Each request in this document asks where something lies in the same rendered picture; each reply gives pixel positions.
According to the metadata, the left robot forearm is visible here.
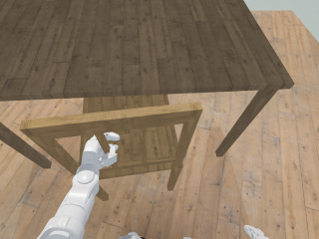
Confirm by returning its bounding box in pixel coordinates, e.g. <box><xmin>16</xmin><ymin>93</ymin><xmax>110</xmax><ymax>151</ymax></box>
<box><xmin>37</xmin><ymin>163</ymin><xmax>100</xmax><ymax>239</ymax></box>

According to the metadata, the robot left hand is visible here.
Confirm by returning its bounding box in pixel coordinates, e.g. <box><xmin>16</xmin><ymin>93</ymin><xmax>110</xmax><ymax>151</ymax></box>
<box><xmin>81</xmin><ymin>131</ymin><xmax>120</xmax><ymax>170</ymax></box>

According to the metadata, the robot right hand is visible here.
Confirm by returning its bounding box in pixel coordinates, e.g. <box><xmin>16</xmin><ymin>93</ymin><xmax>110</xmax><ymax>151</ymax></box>
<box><xmin>244</xmin><ymin>225</ymin><xmax>269</xmax><ymax>239</ymax></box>

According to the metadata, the chair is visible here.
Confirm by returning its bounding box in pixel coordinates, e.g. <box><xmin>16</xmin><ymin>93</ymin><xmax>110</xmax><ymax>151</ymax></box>
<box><xmin>19</xmin><ymin>94</ymin><xmax>203</xmax><ymax>201</ymax></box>

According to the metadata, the table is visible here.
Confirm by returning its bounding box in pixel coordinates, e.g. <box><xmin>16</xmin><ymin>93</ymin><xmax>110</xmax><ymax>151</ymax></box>
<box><xmin>0</xmin><ymin>0</ymin><xmax>295</xmax><ymax>169</ymax></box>

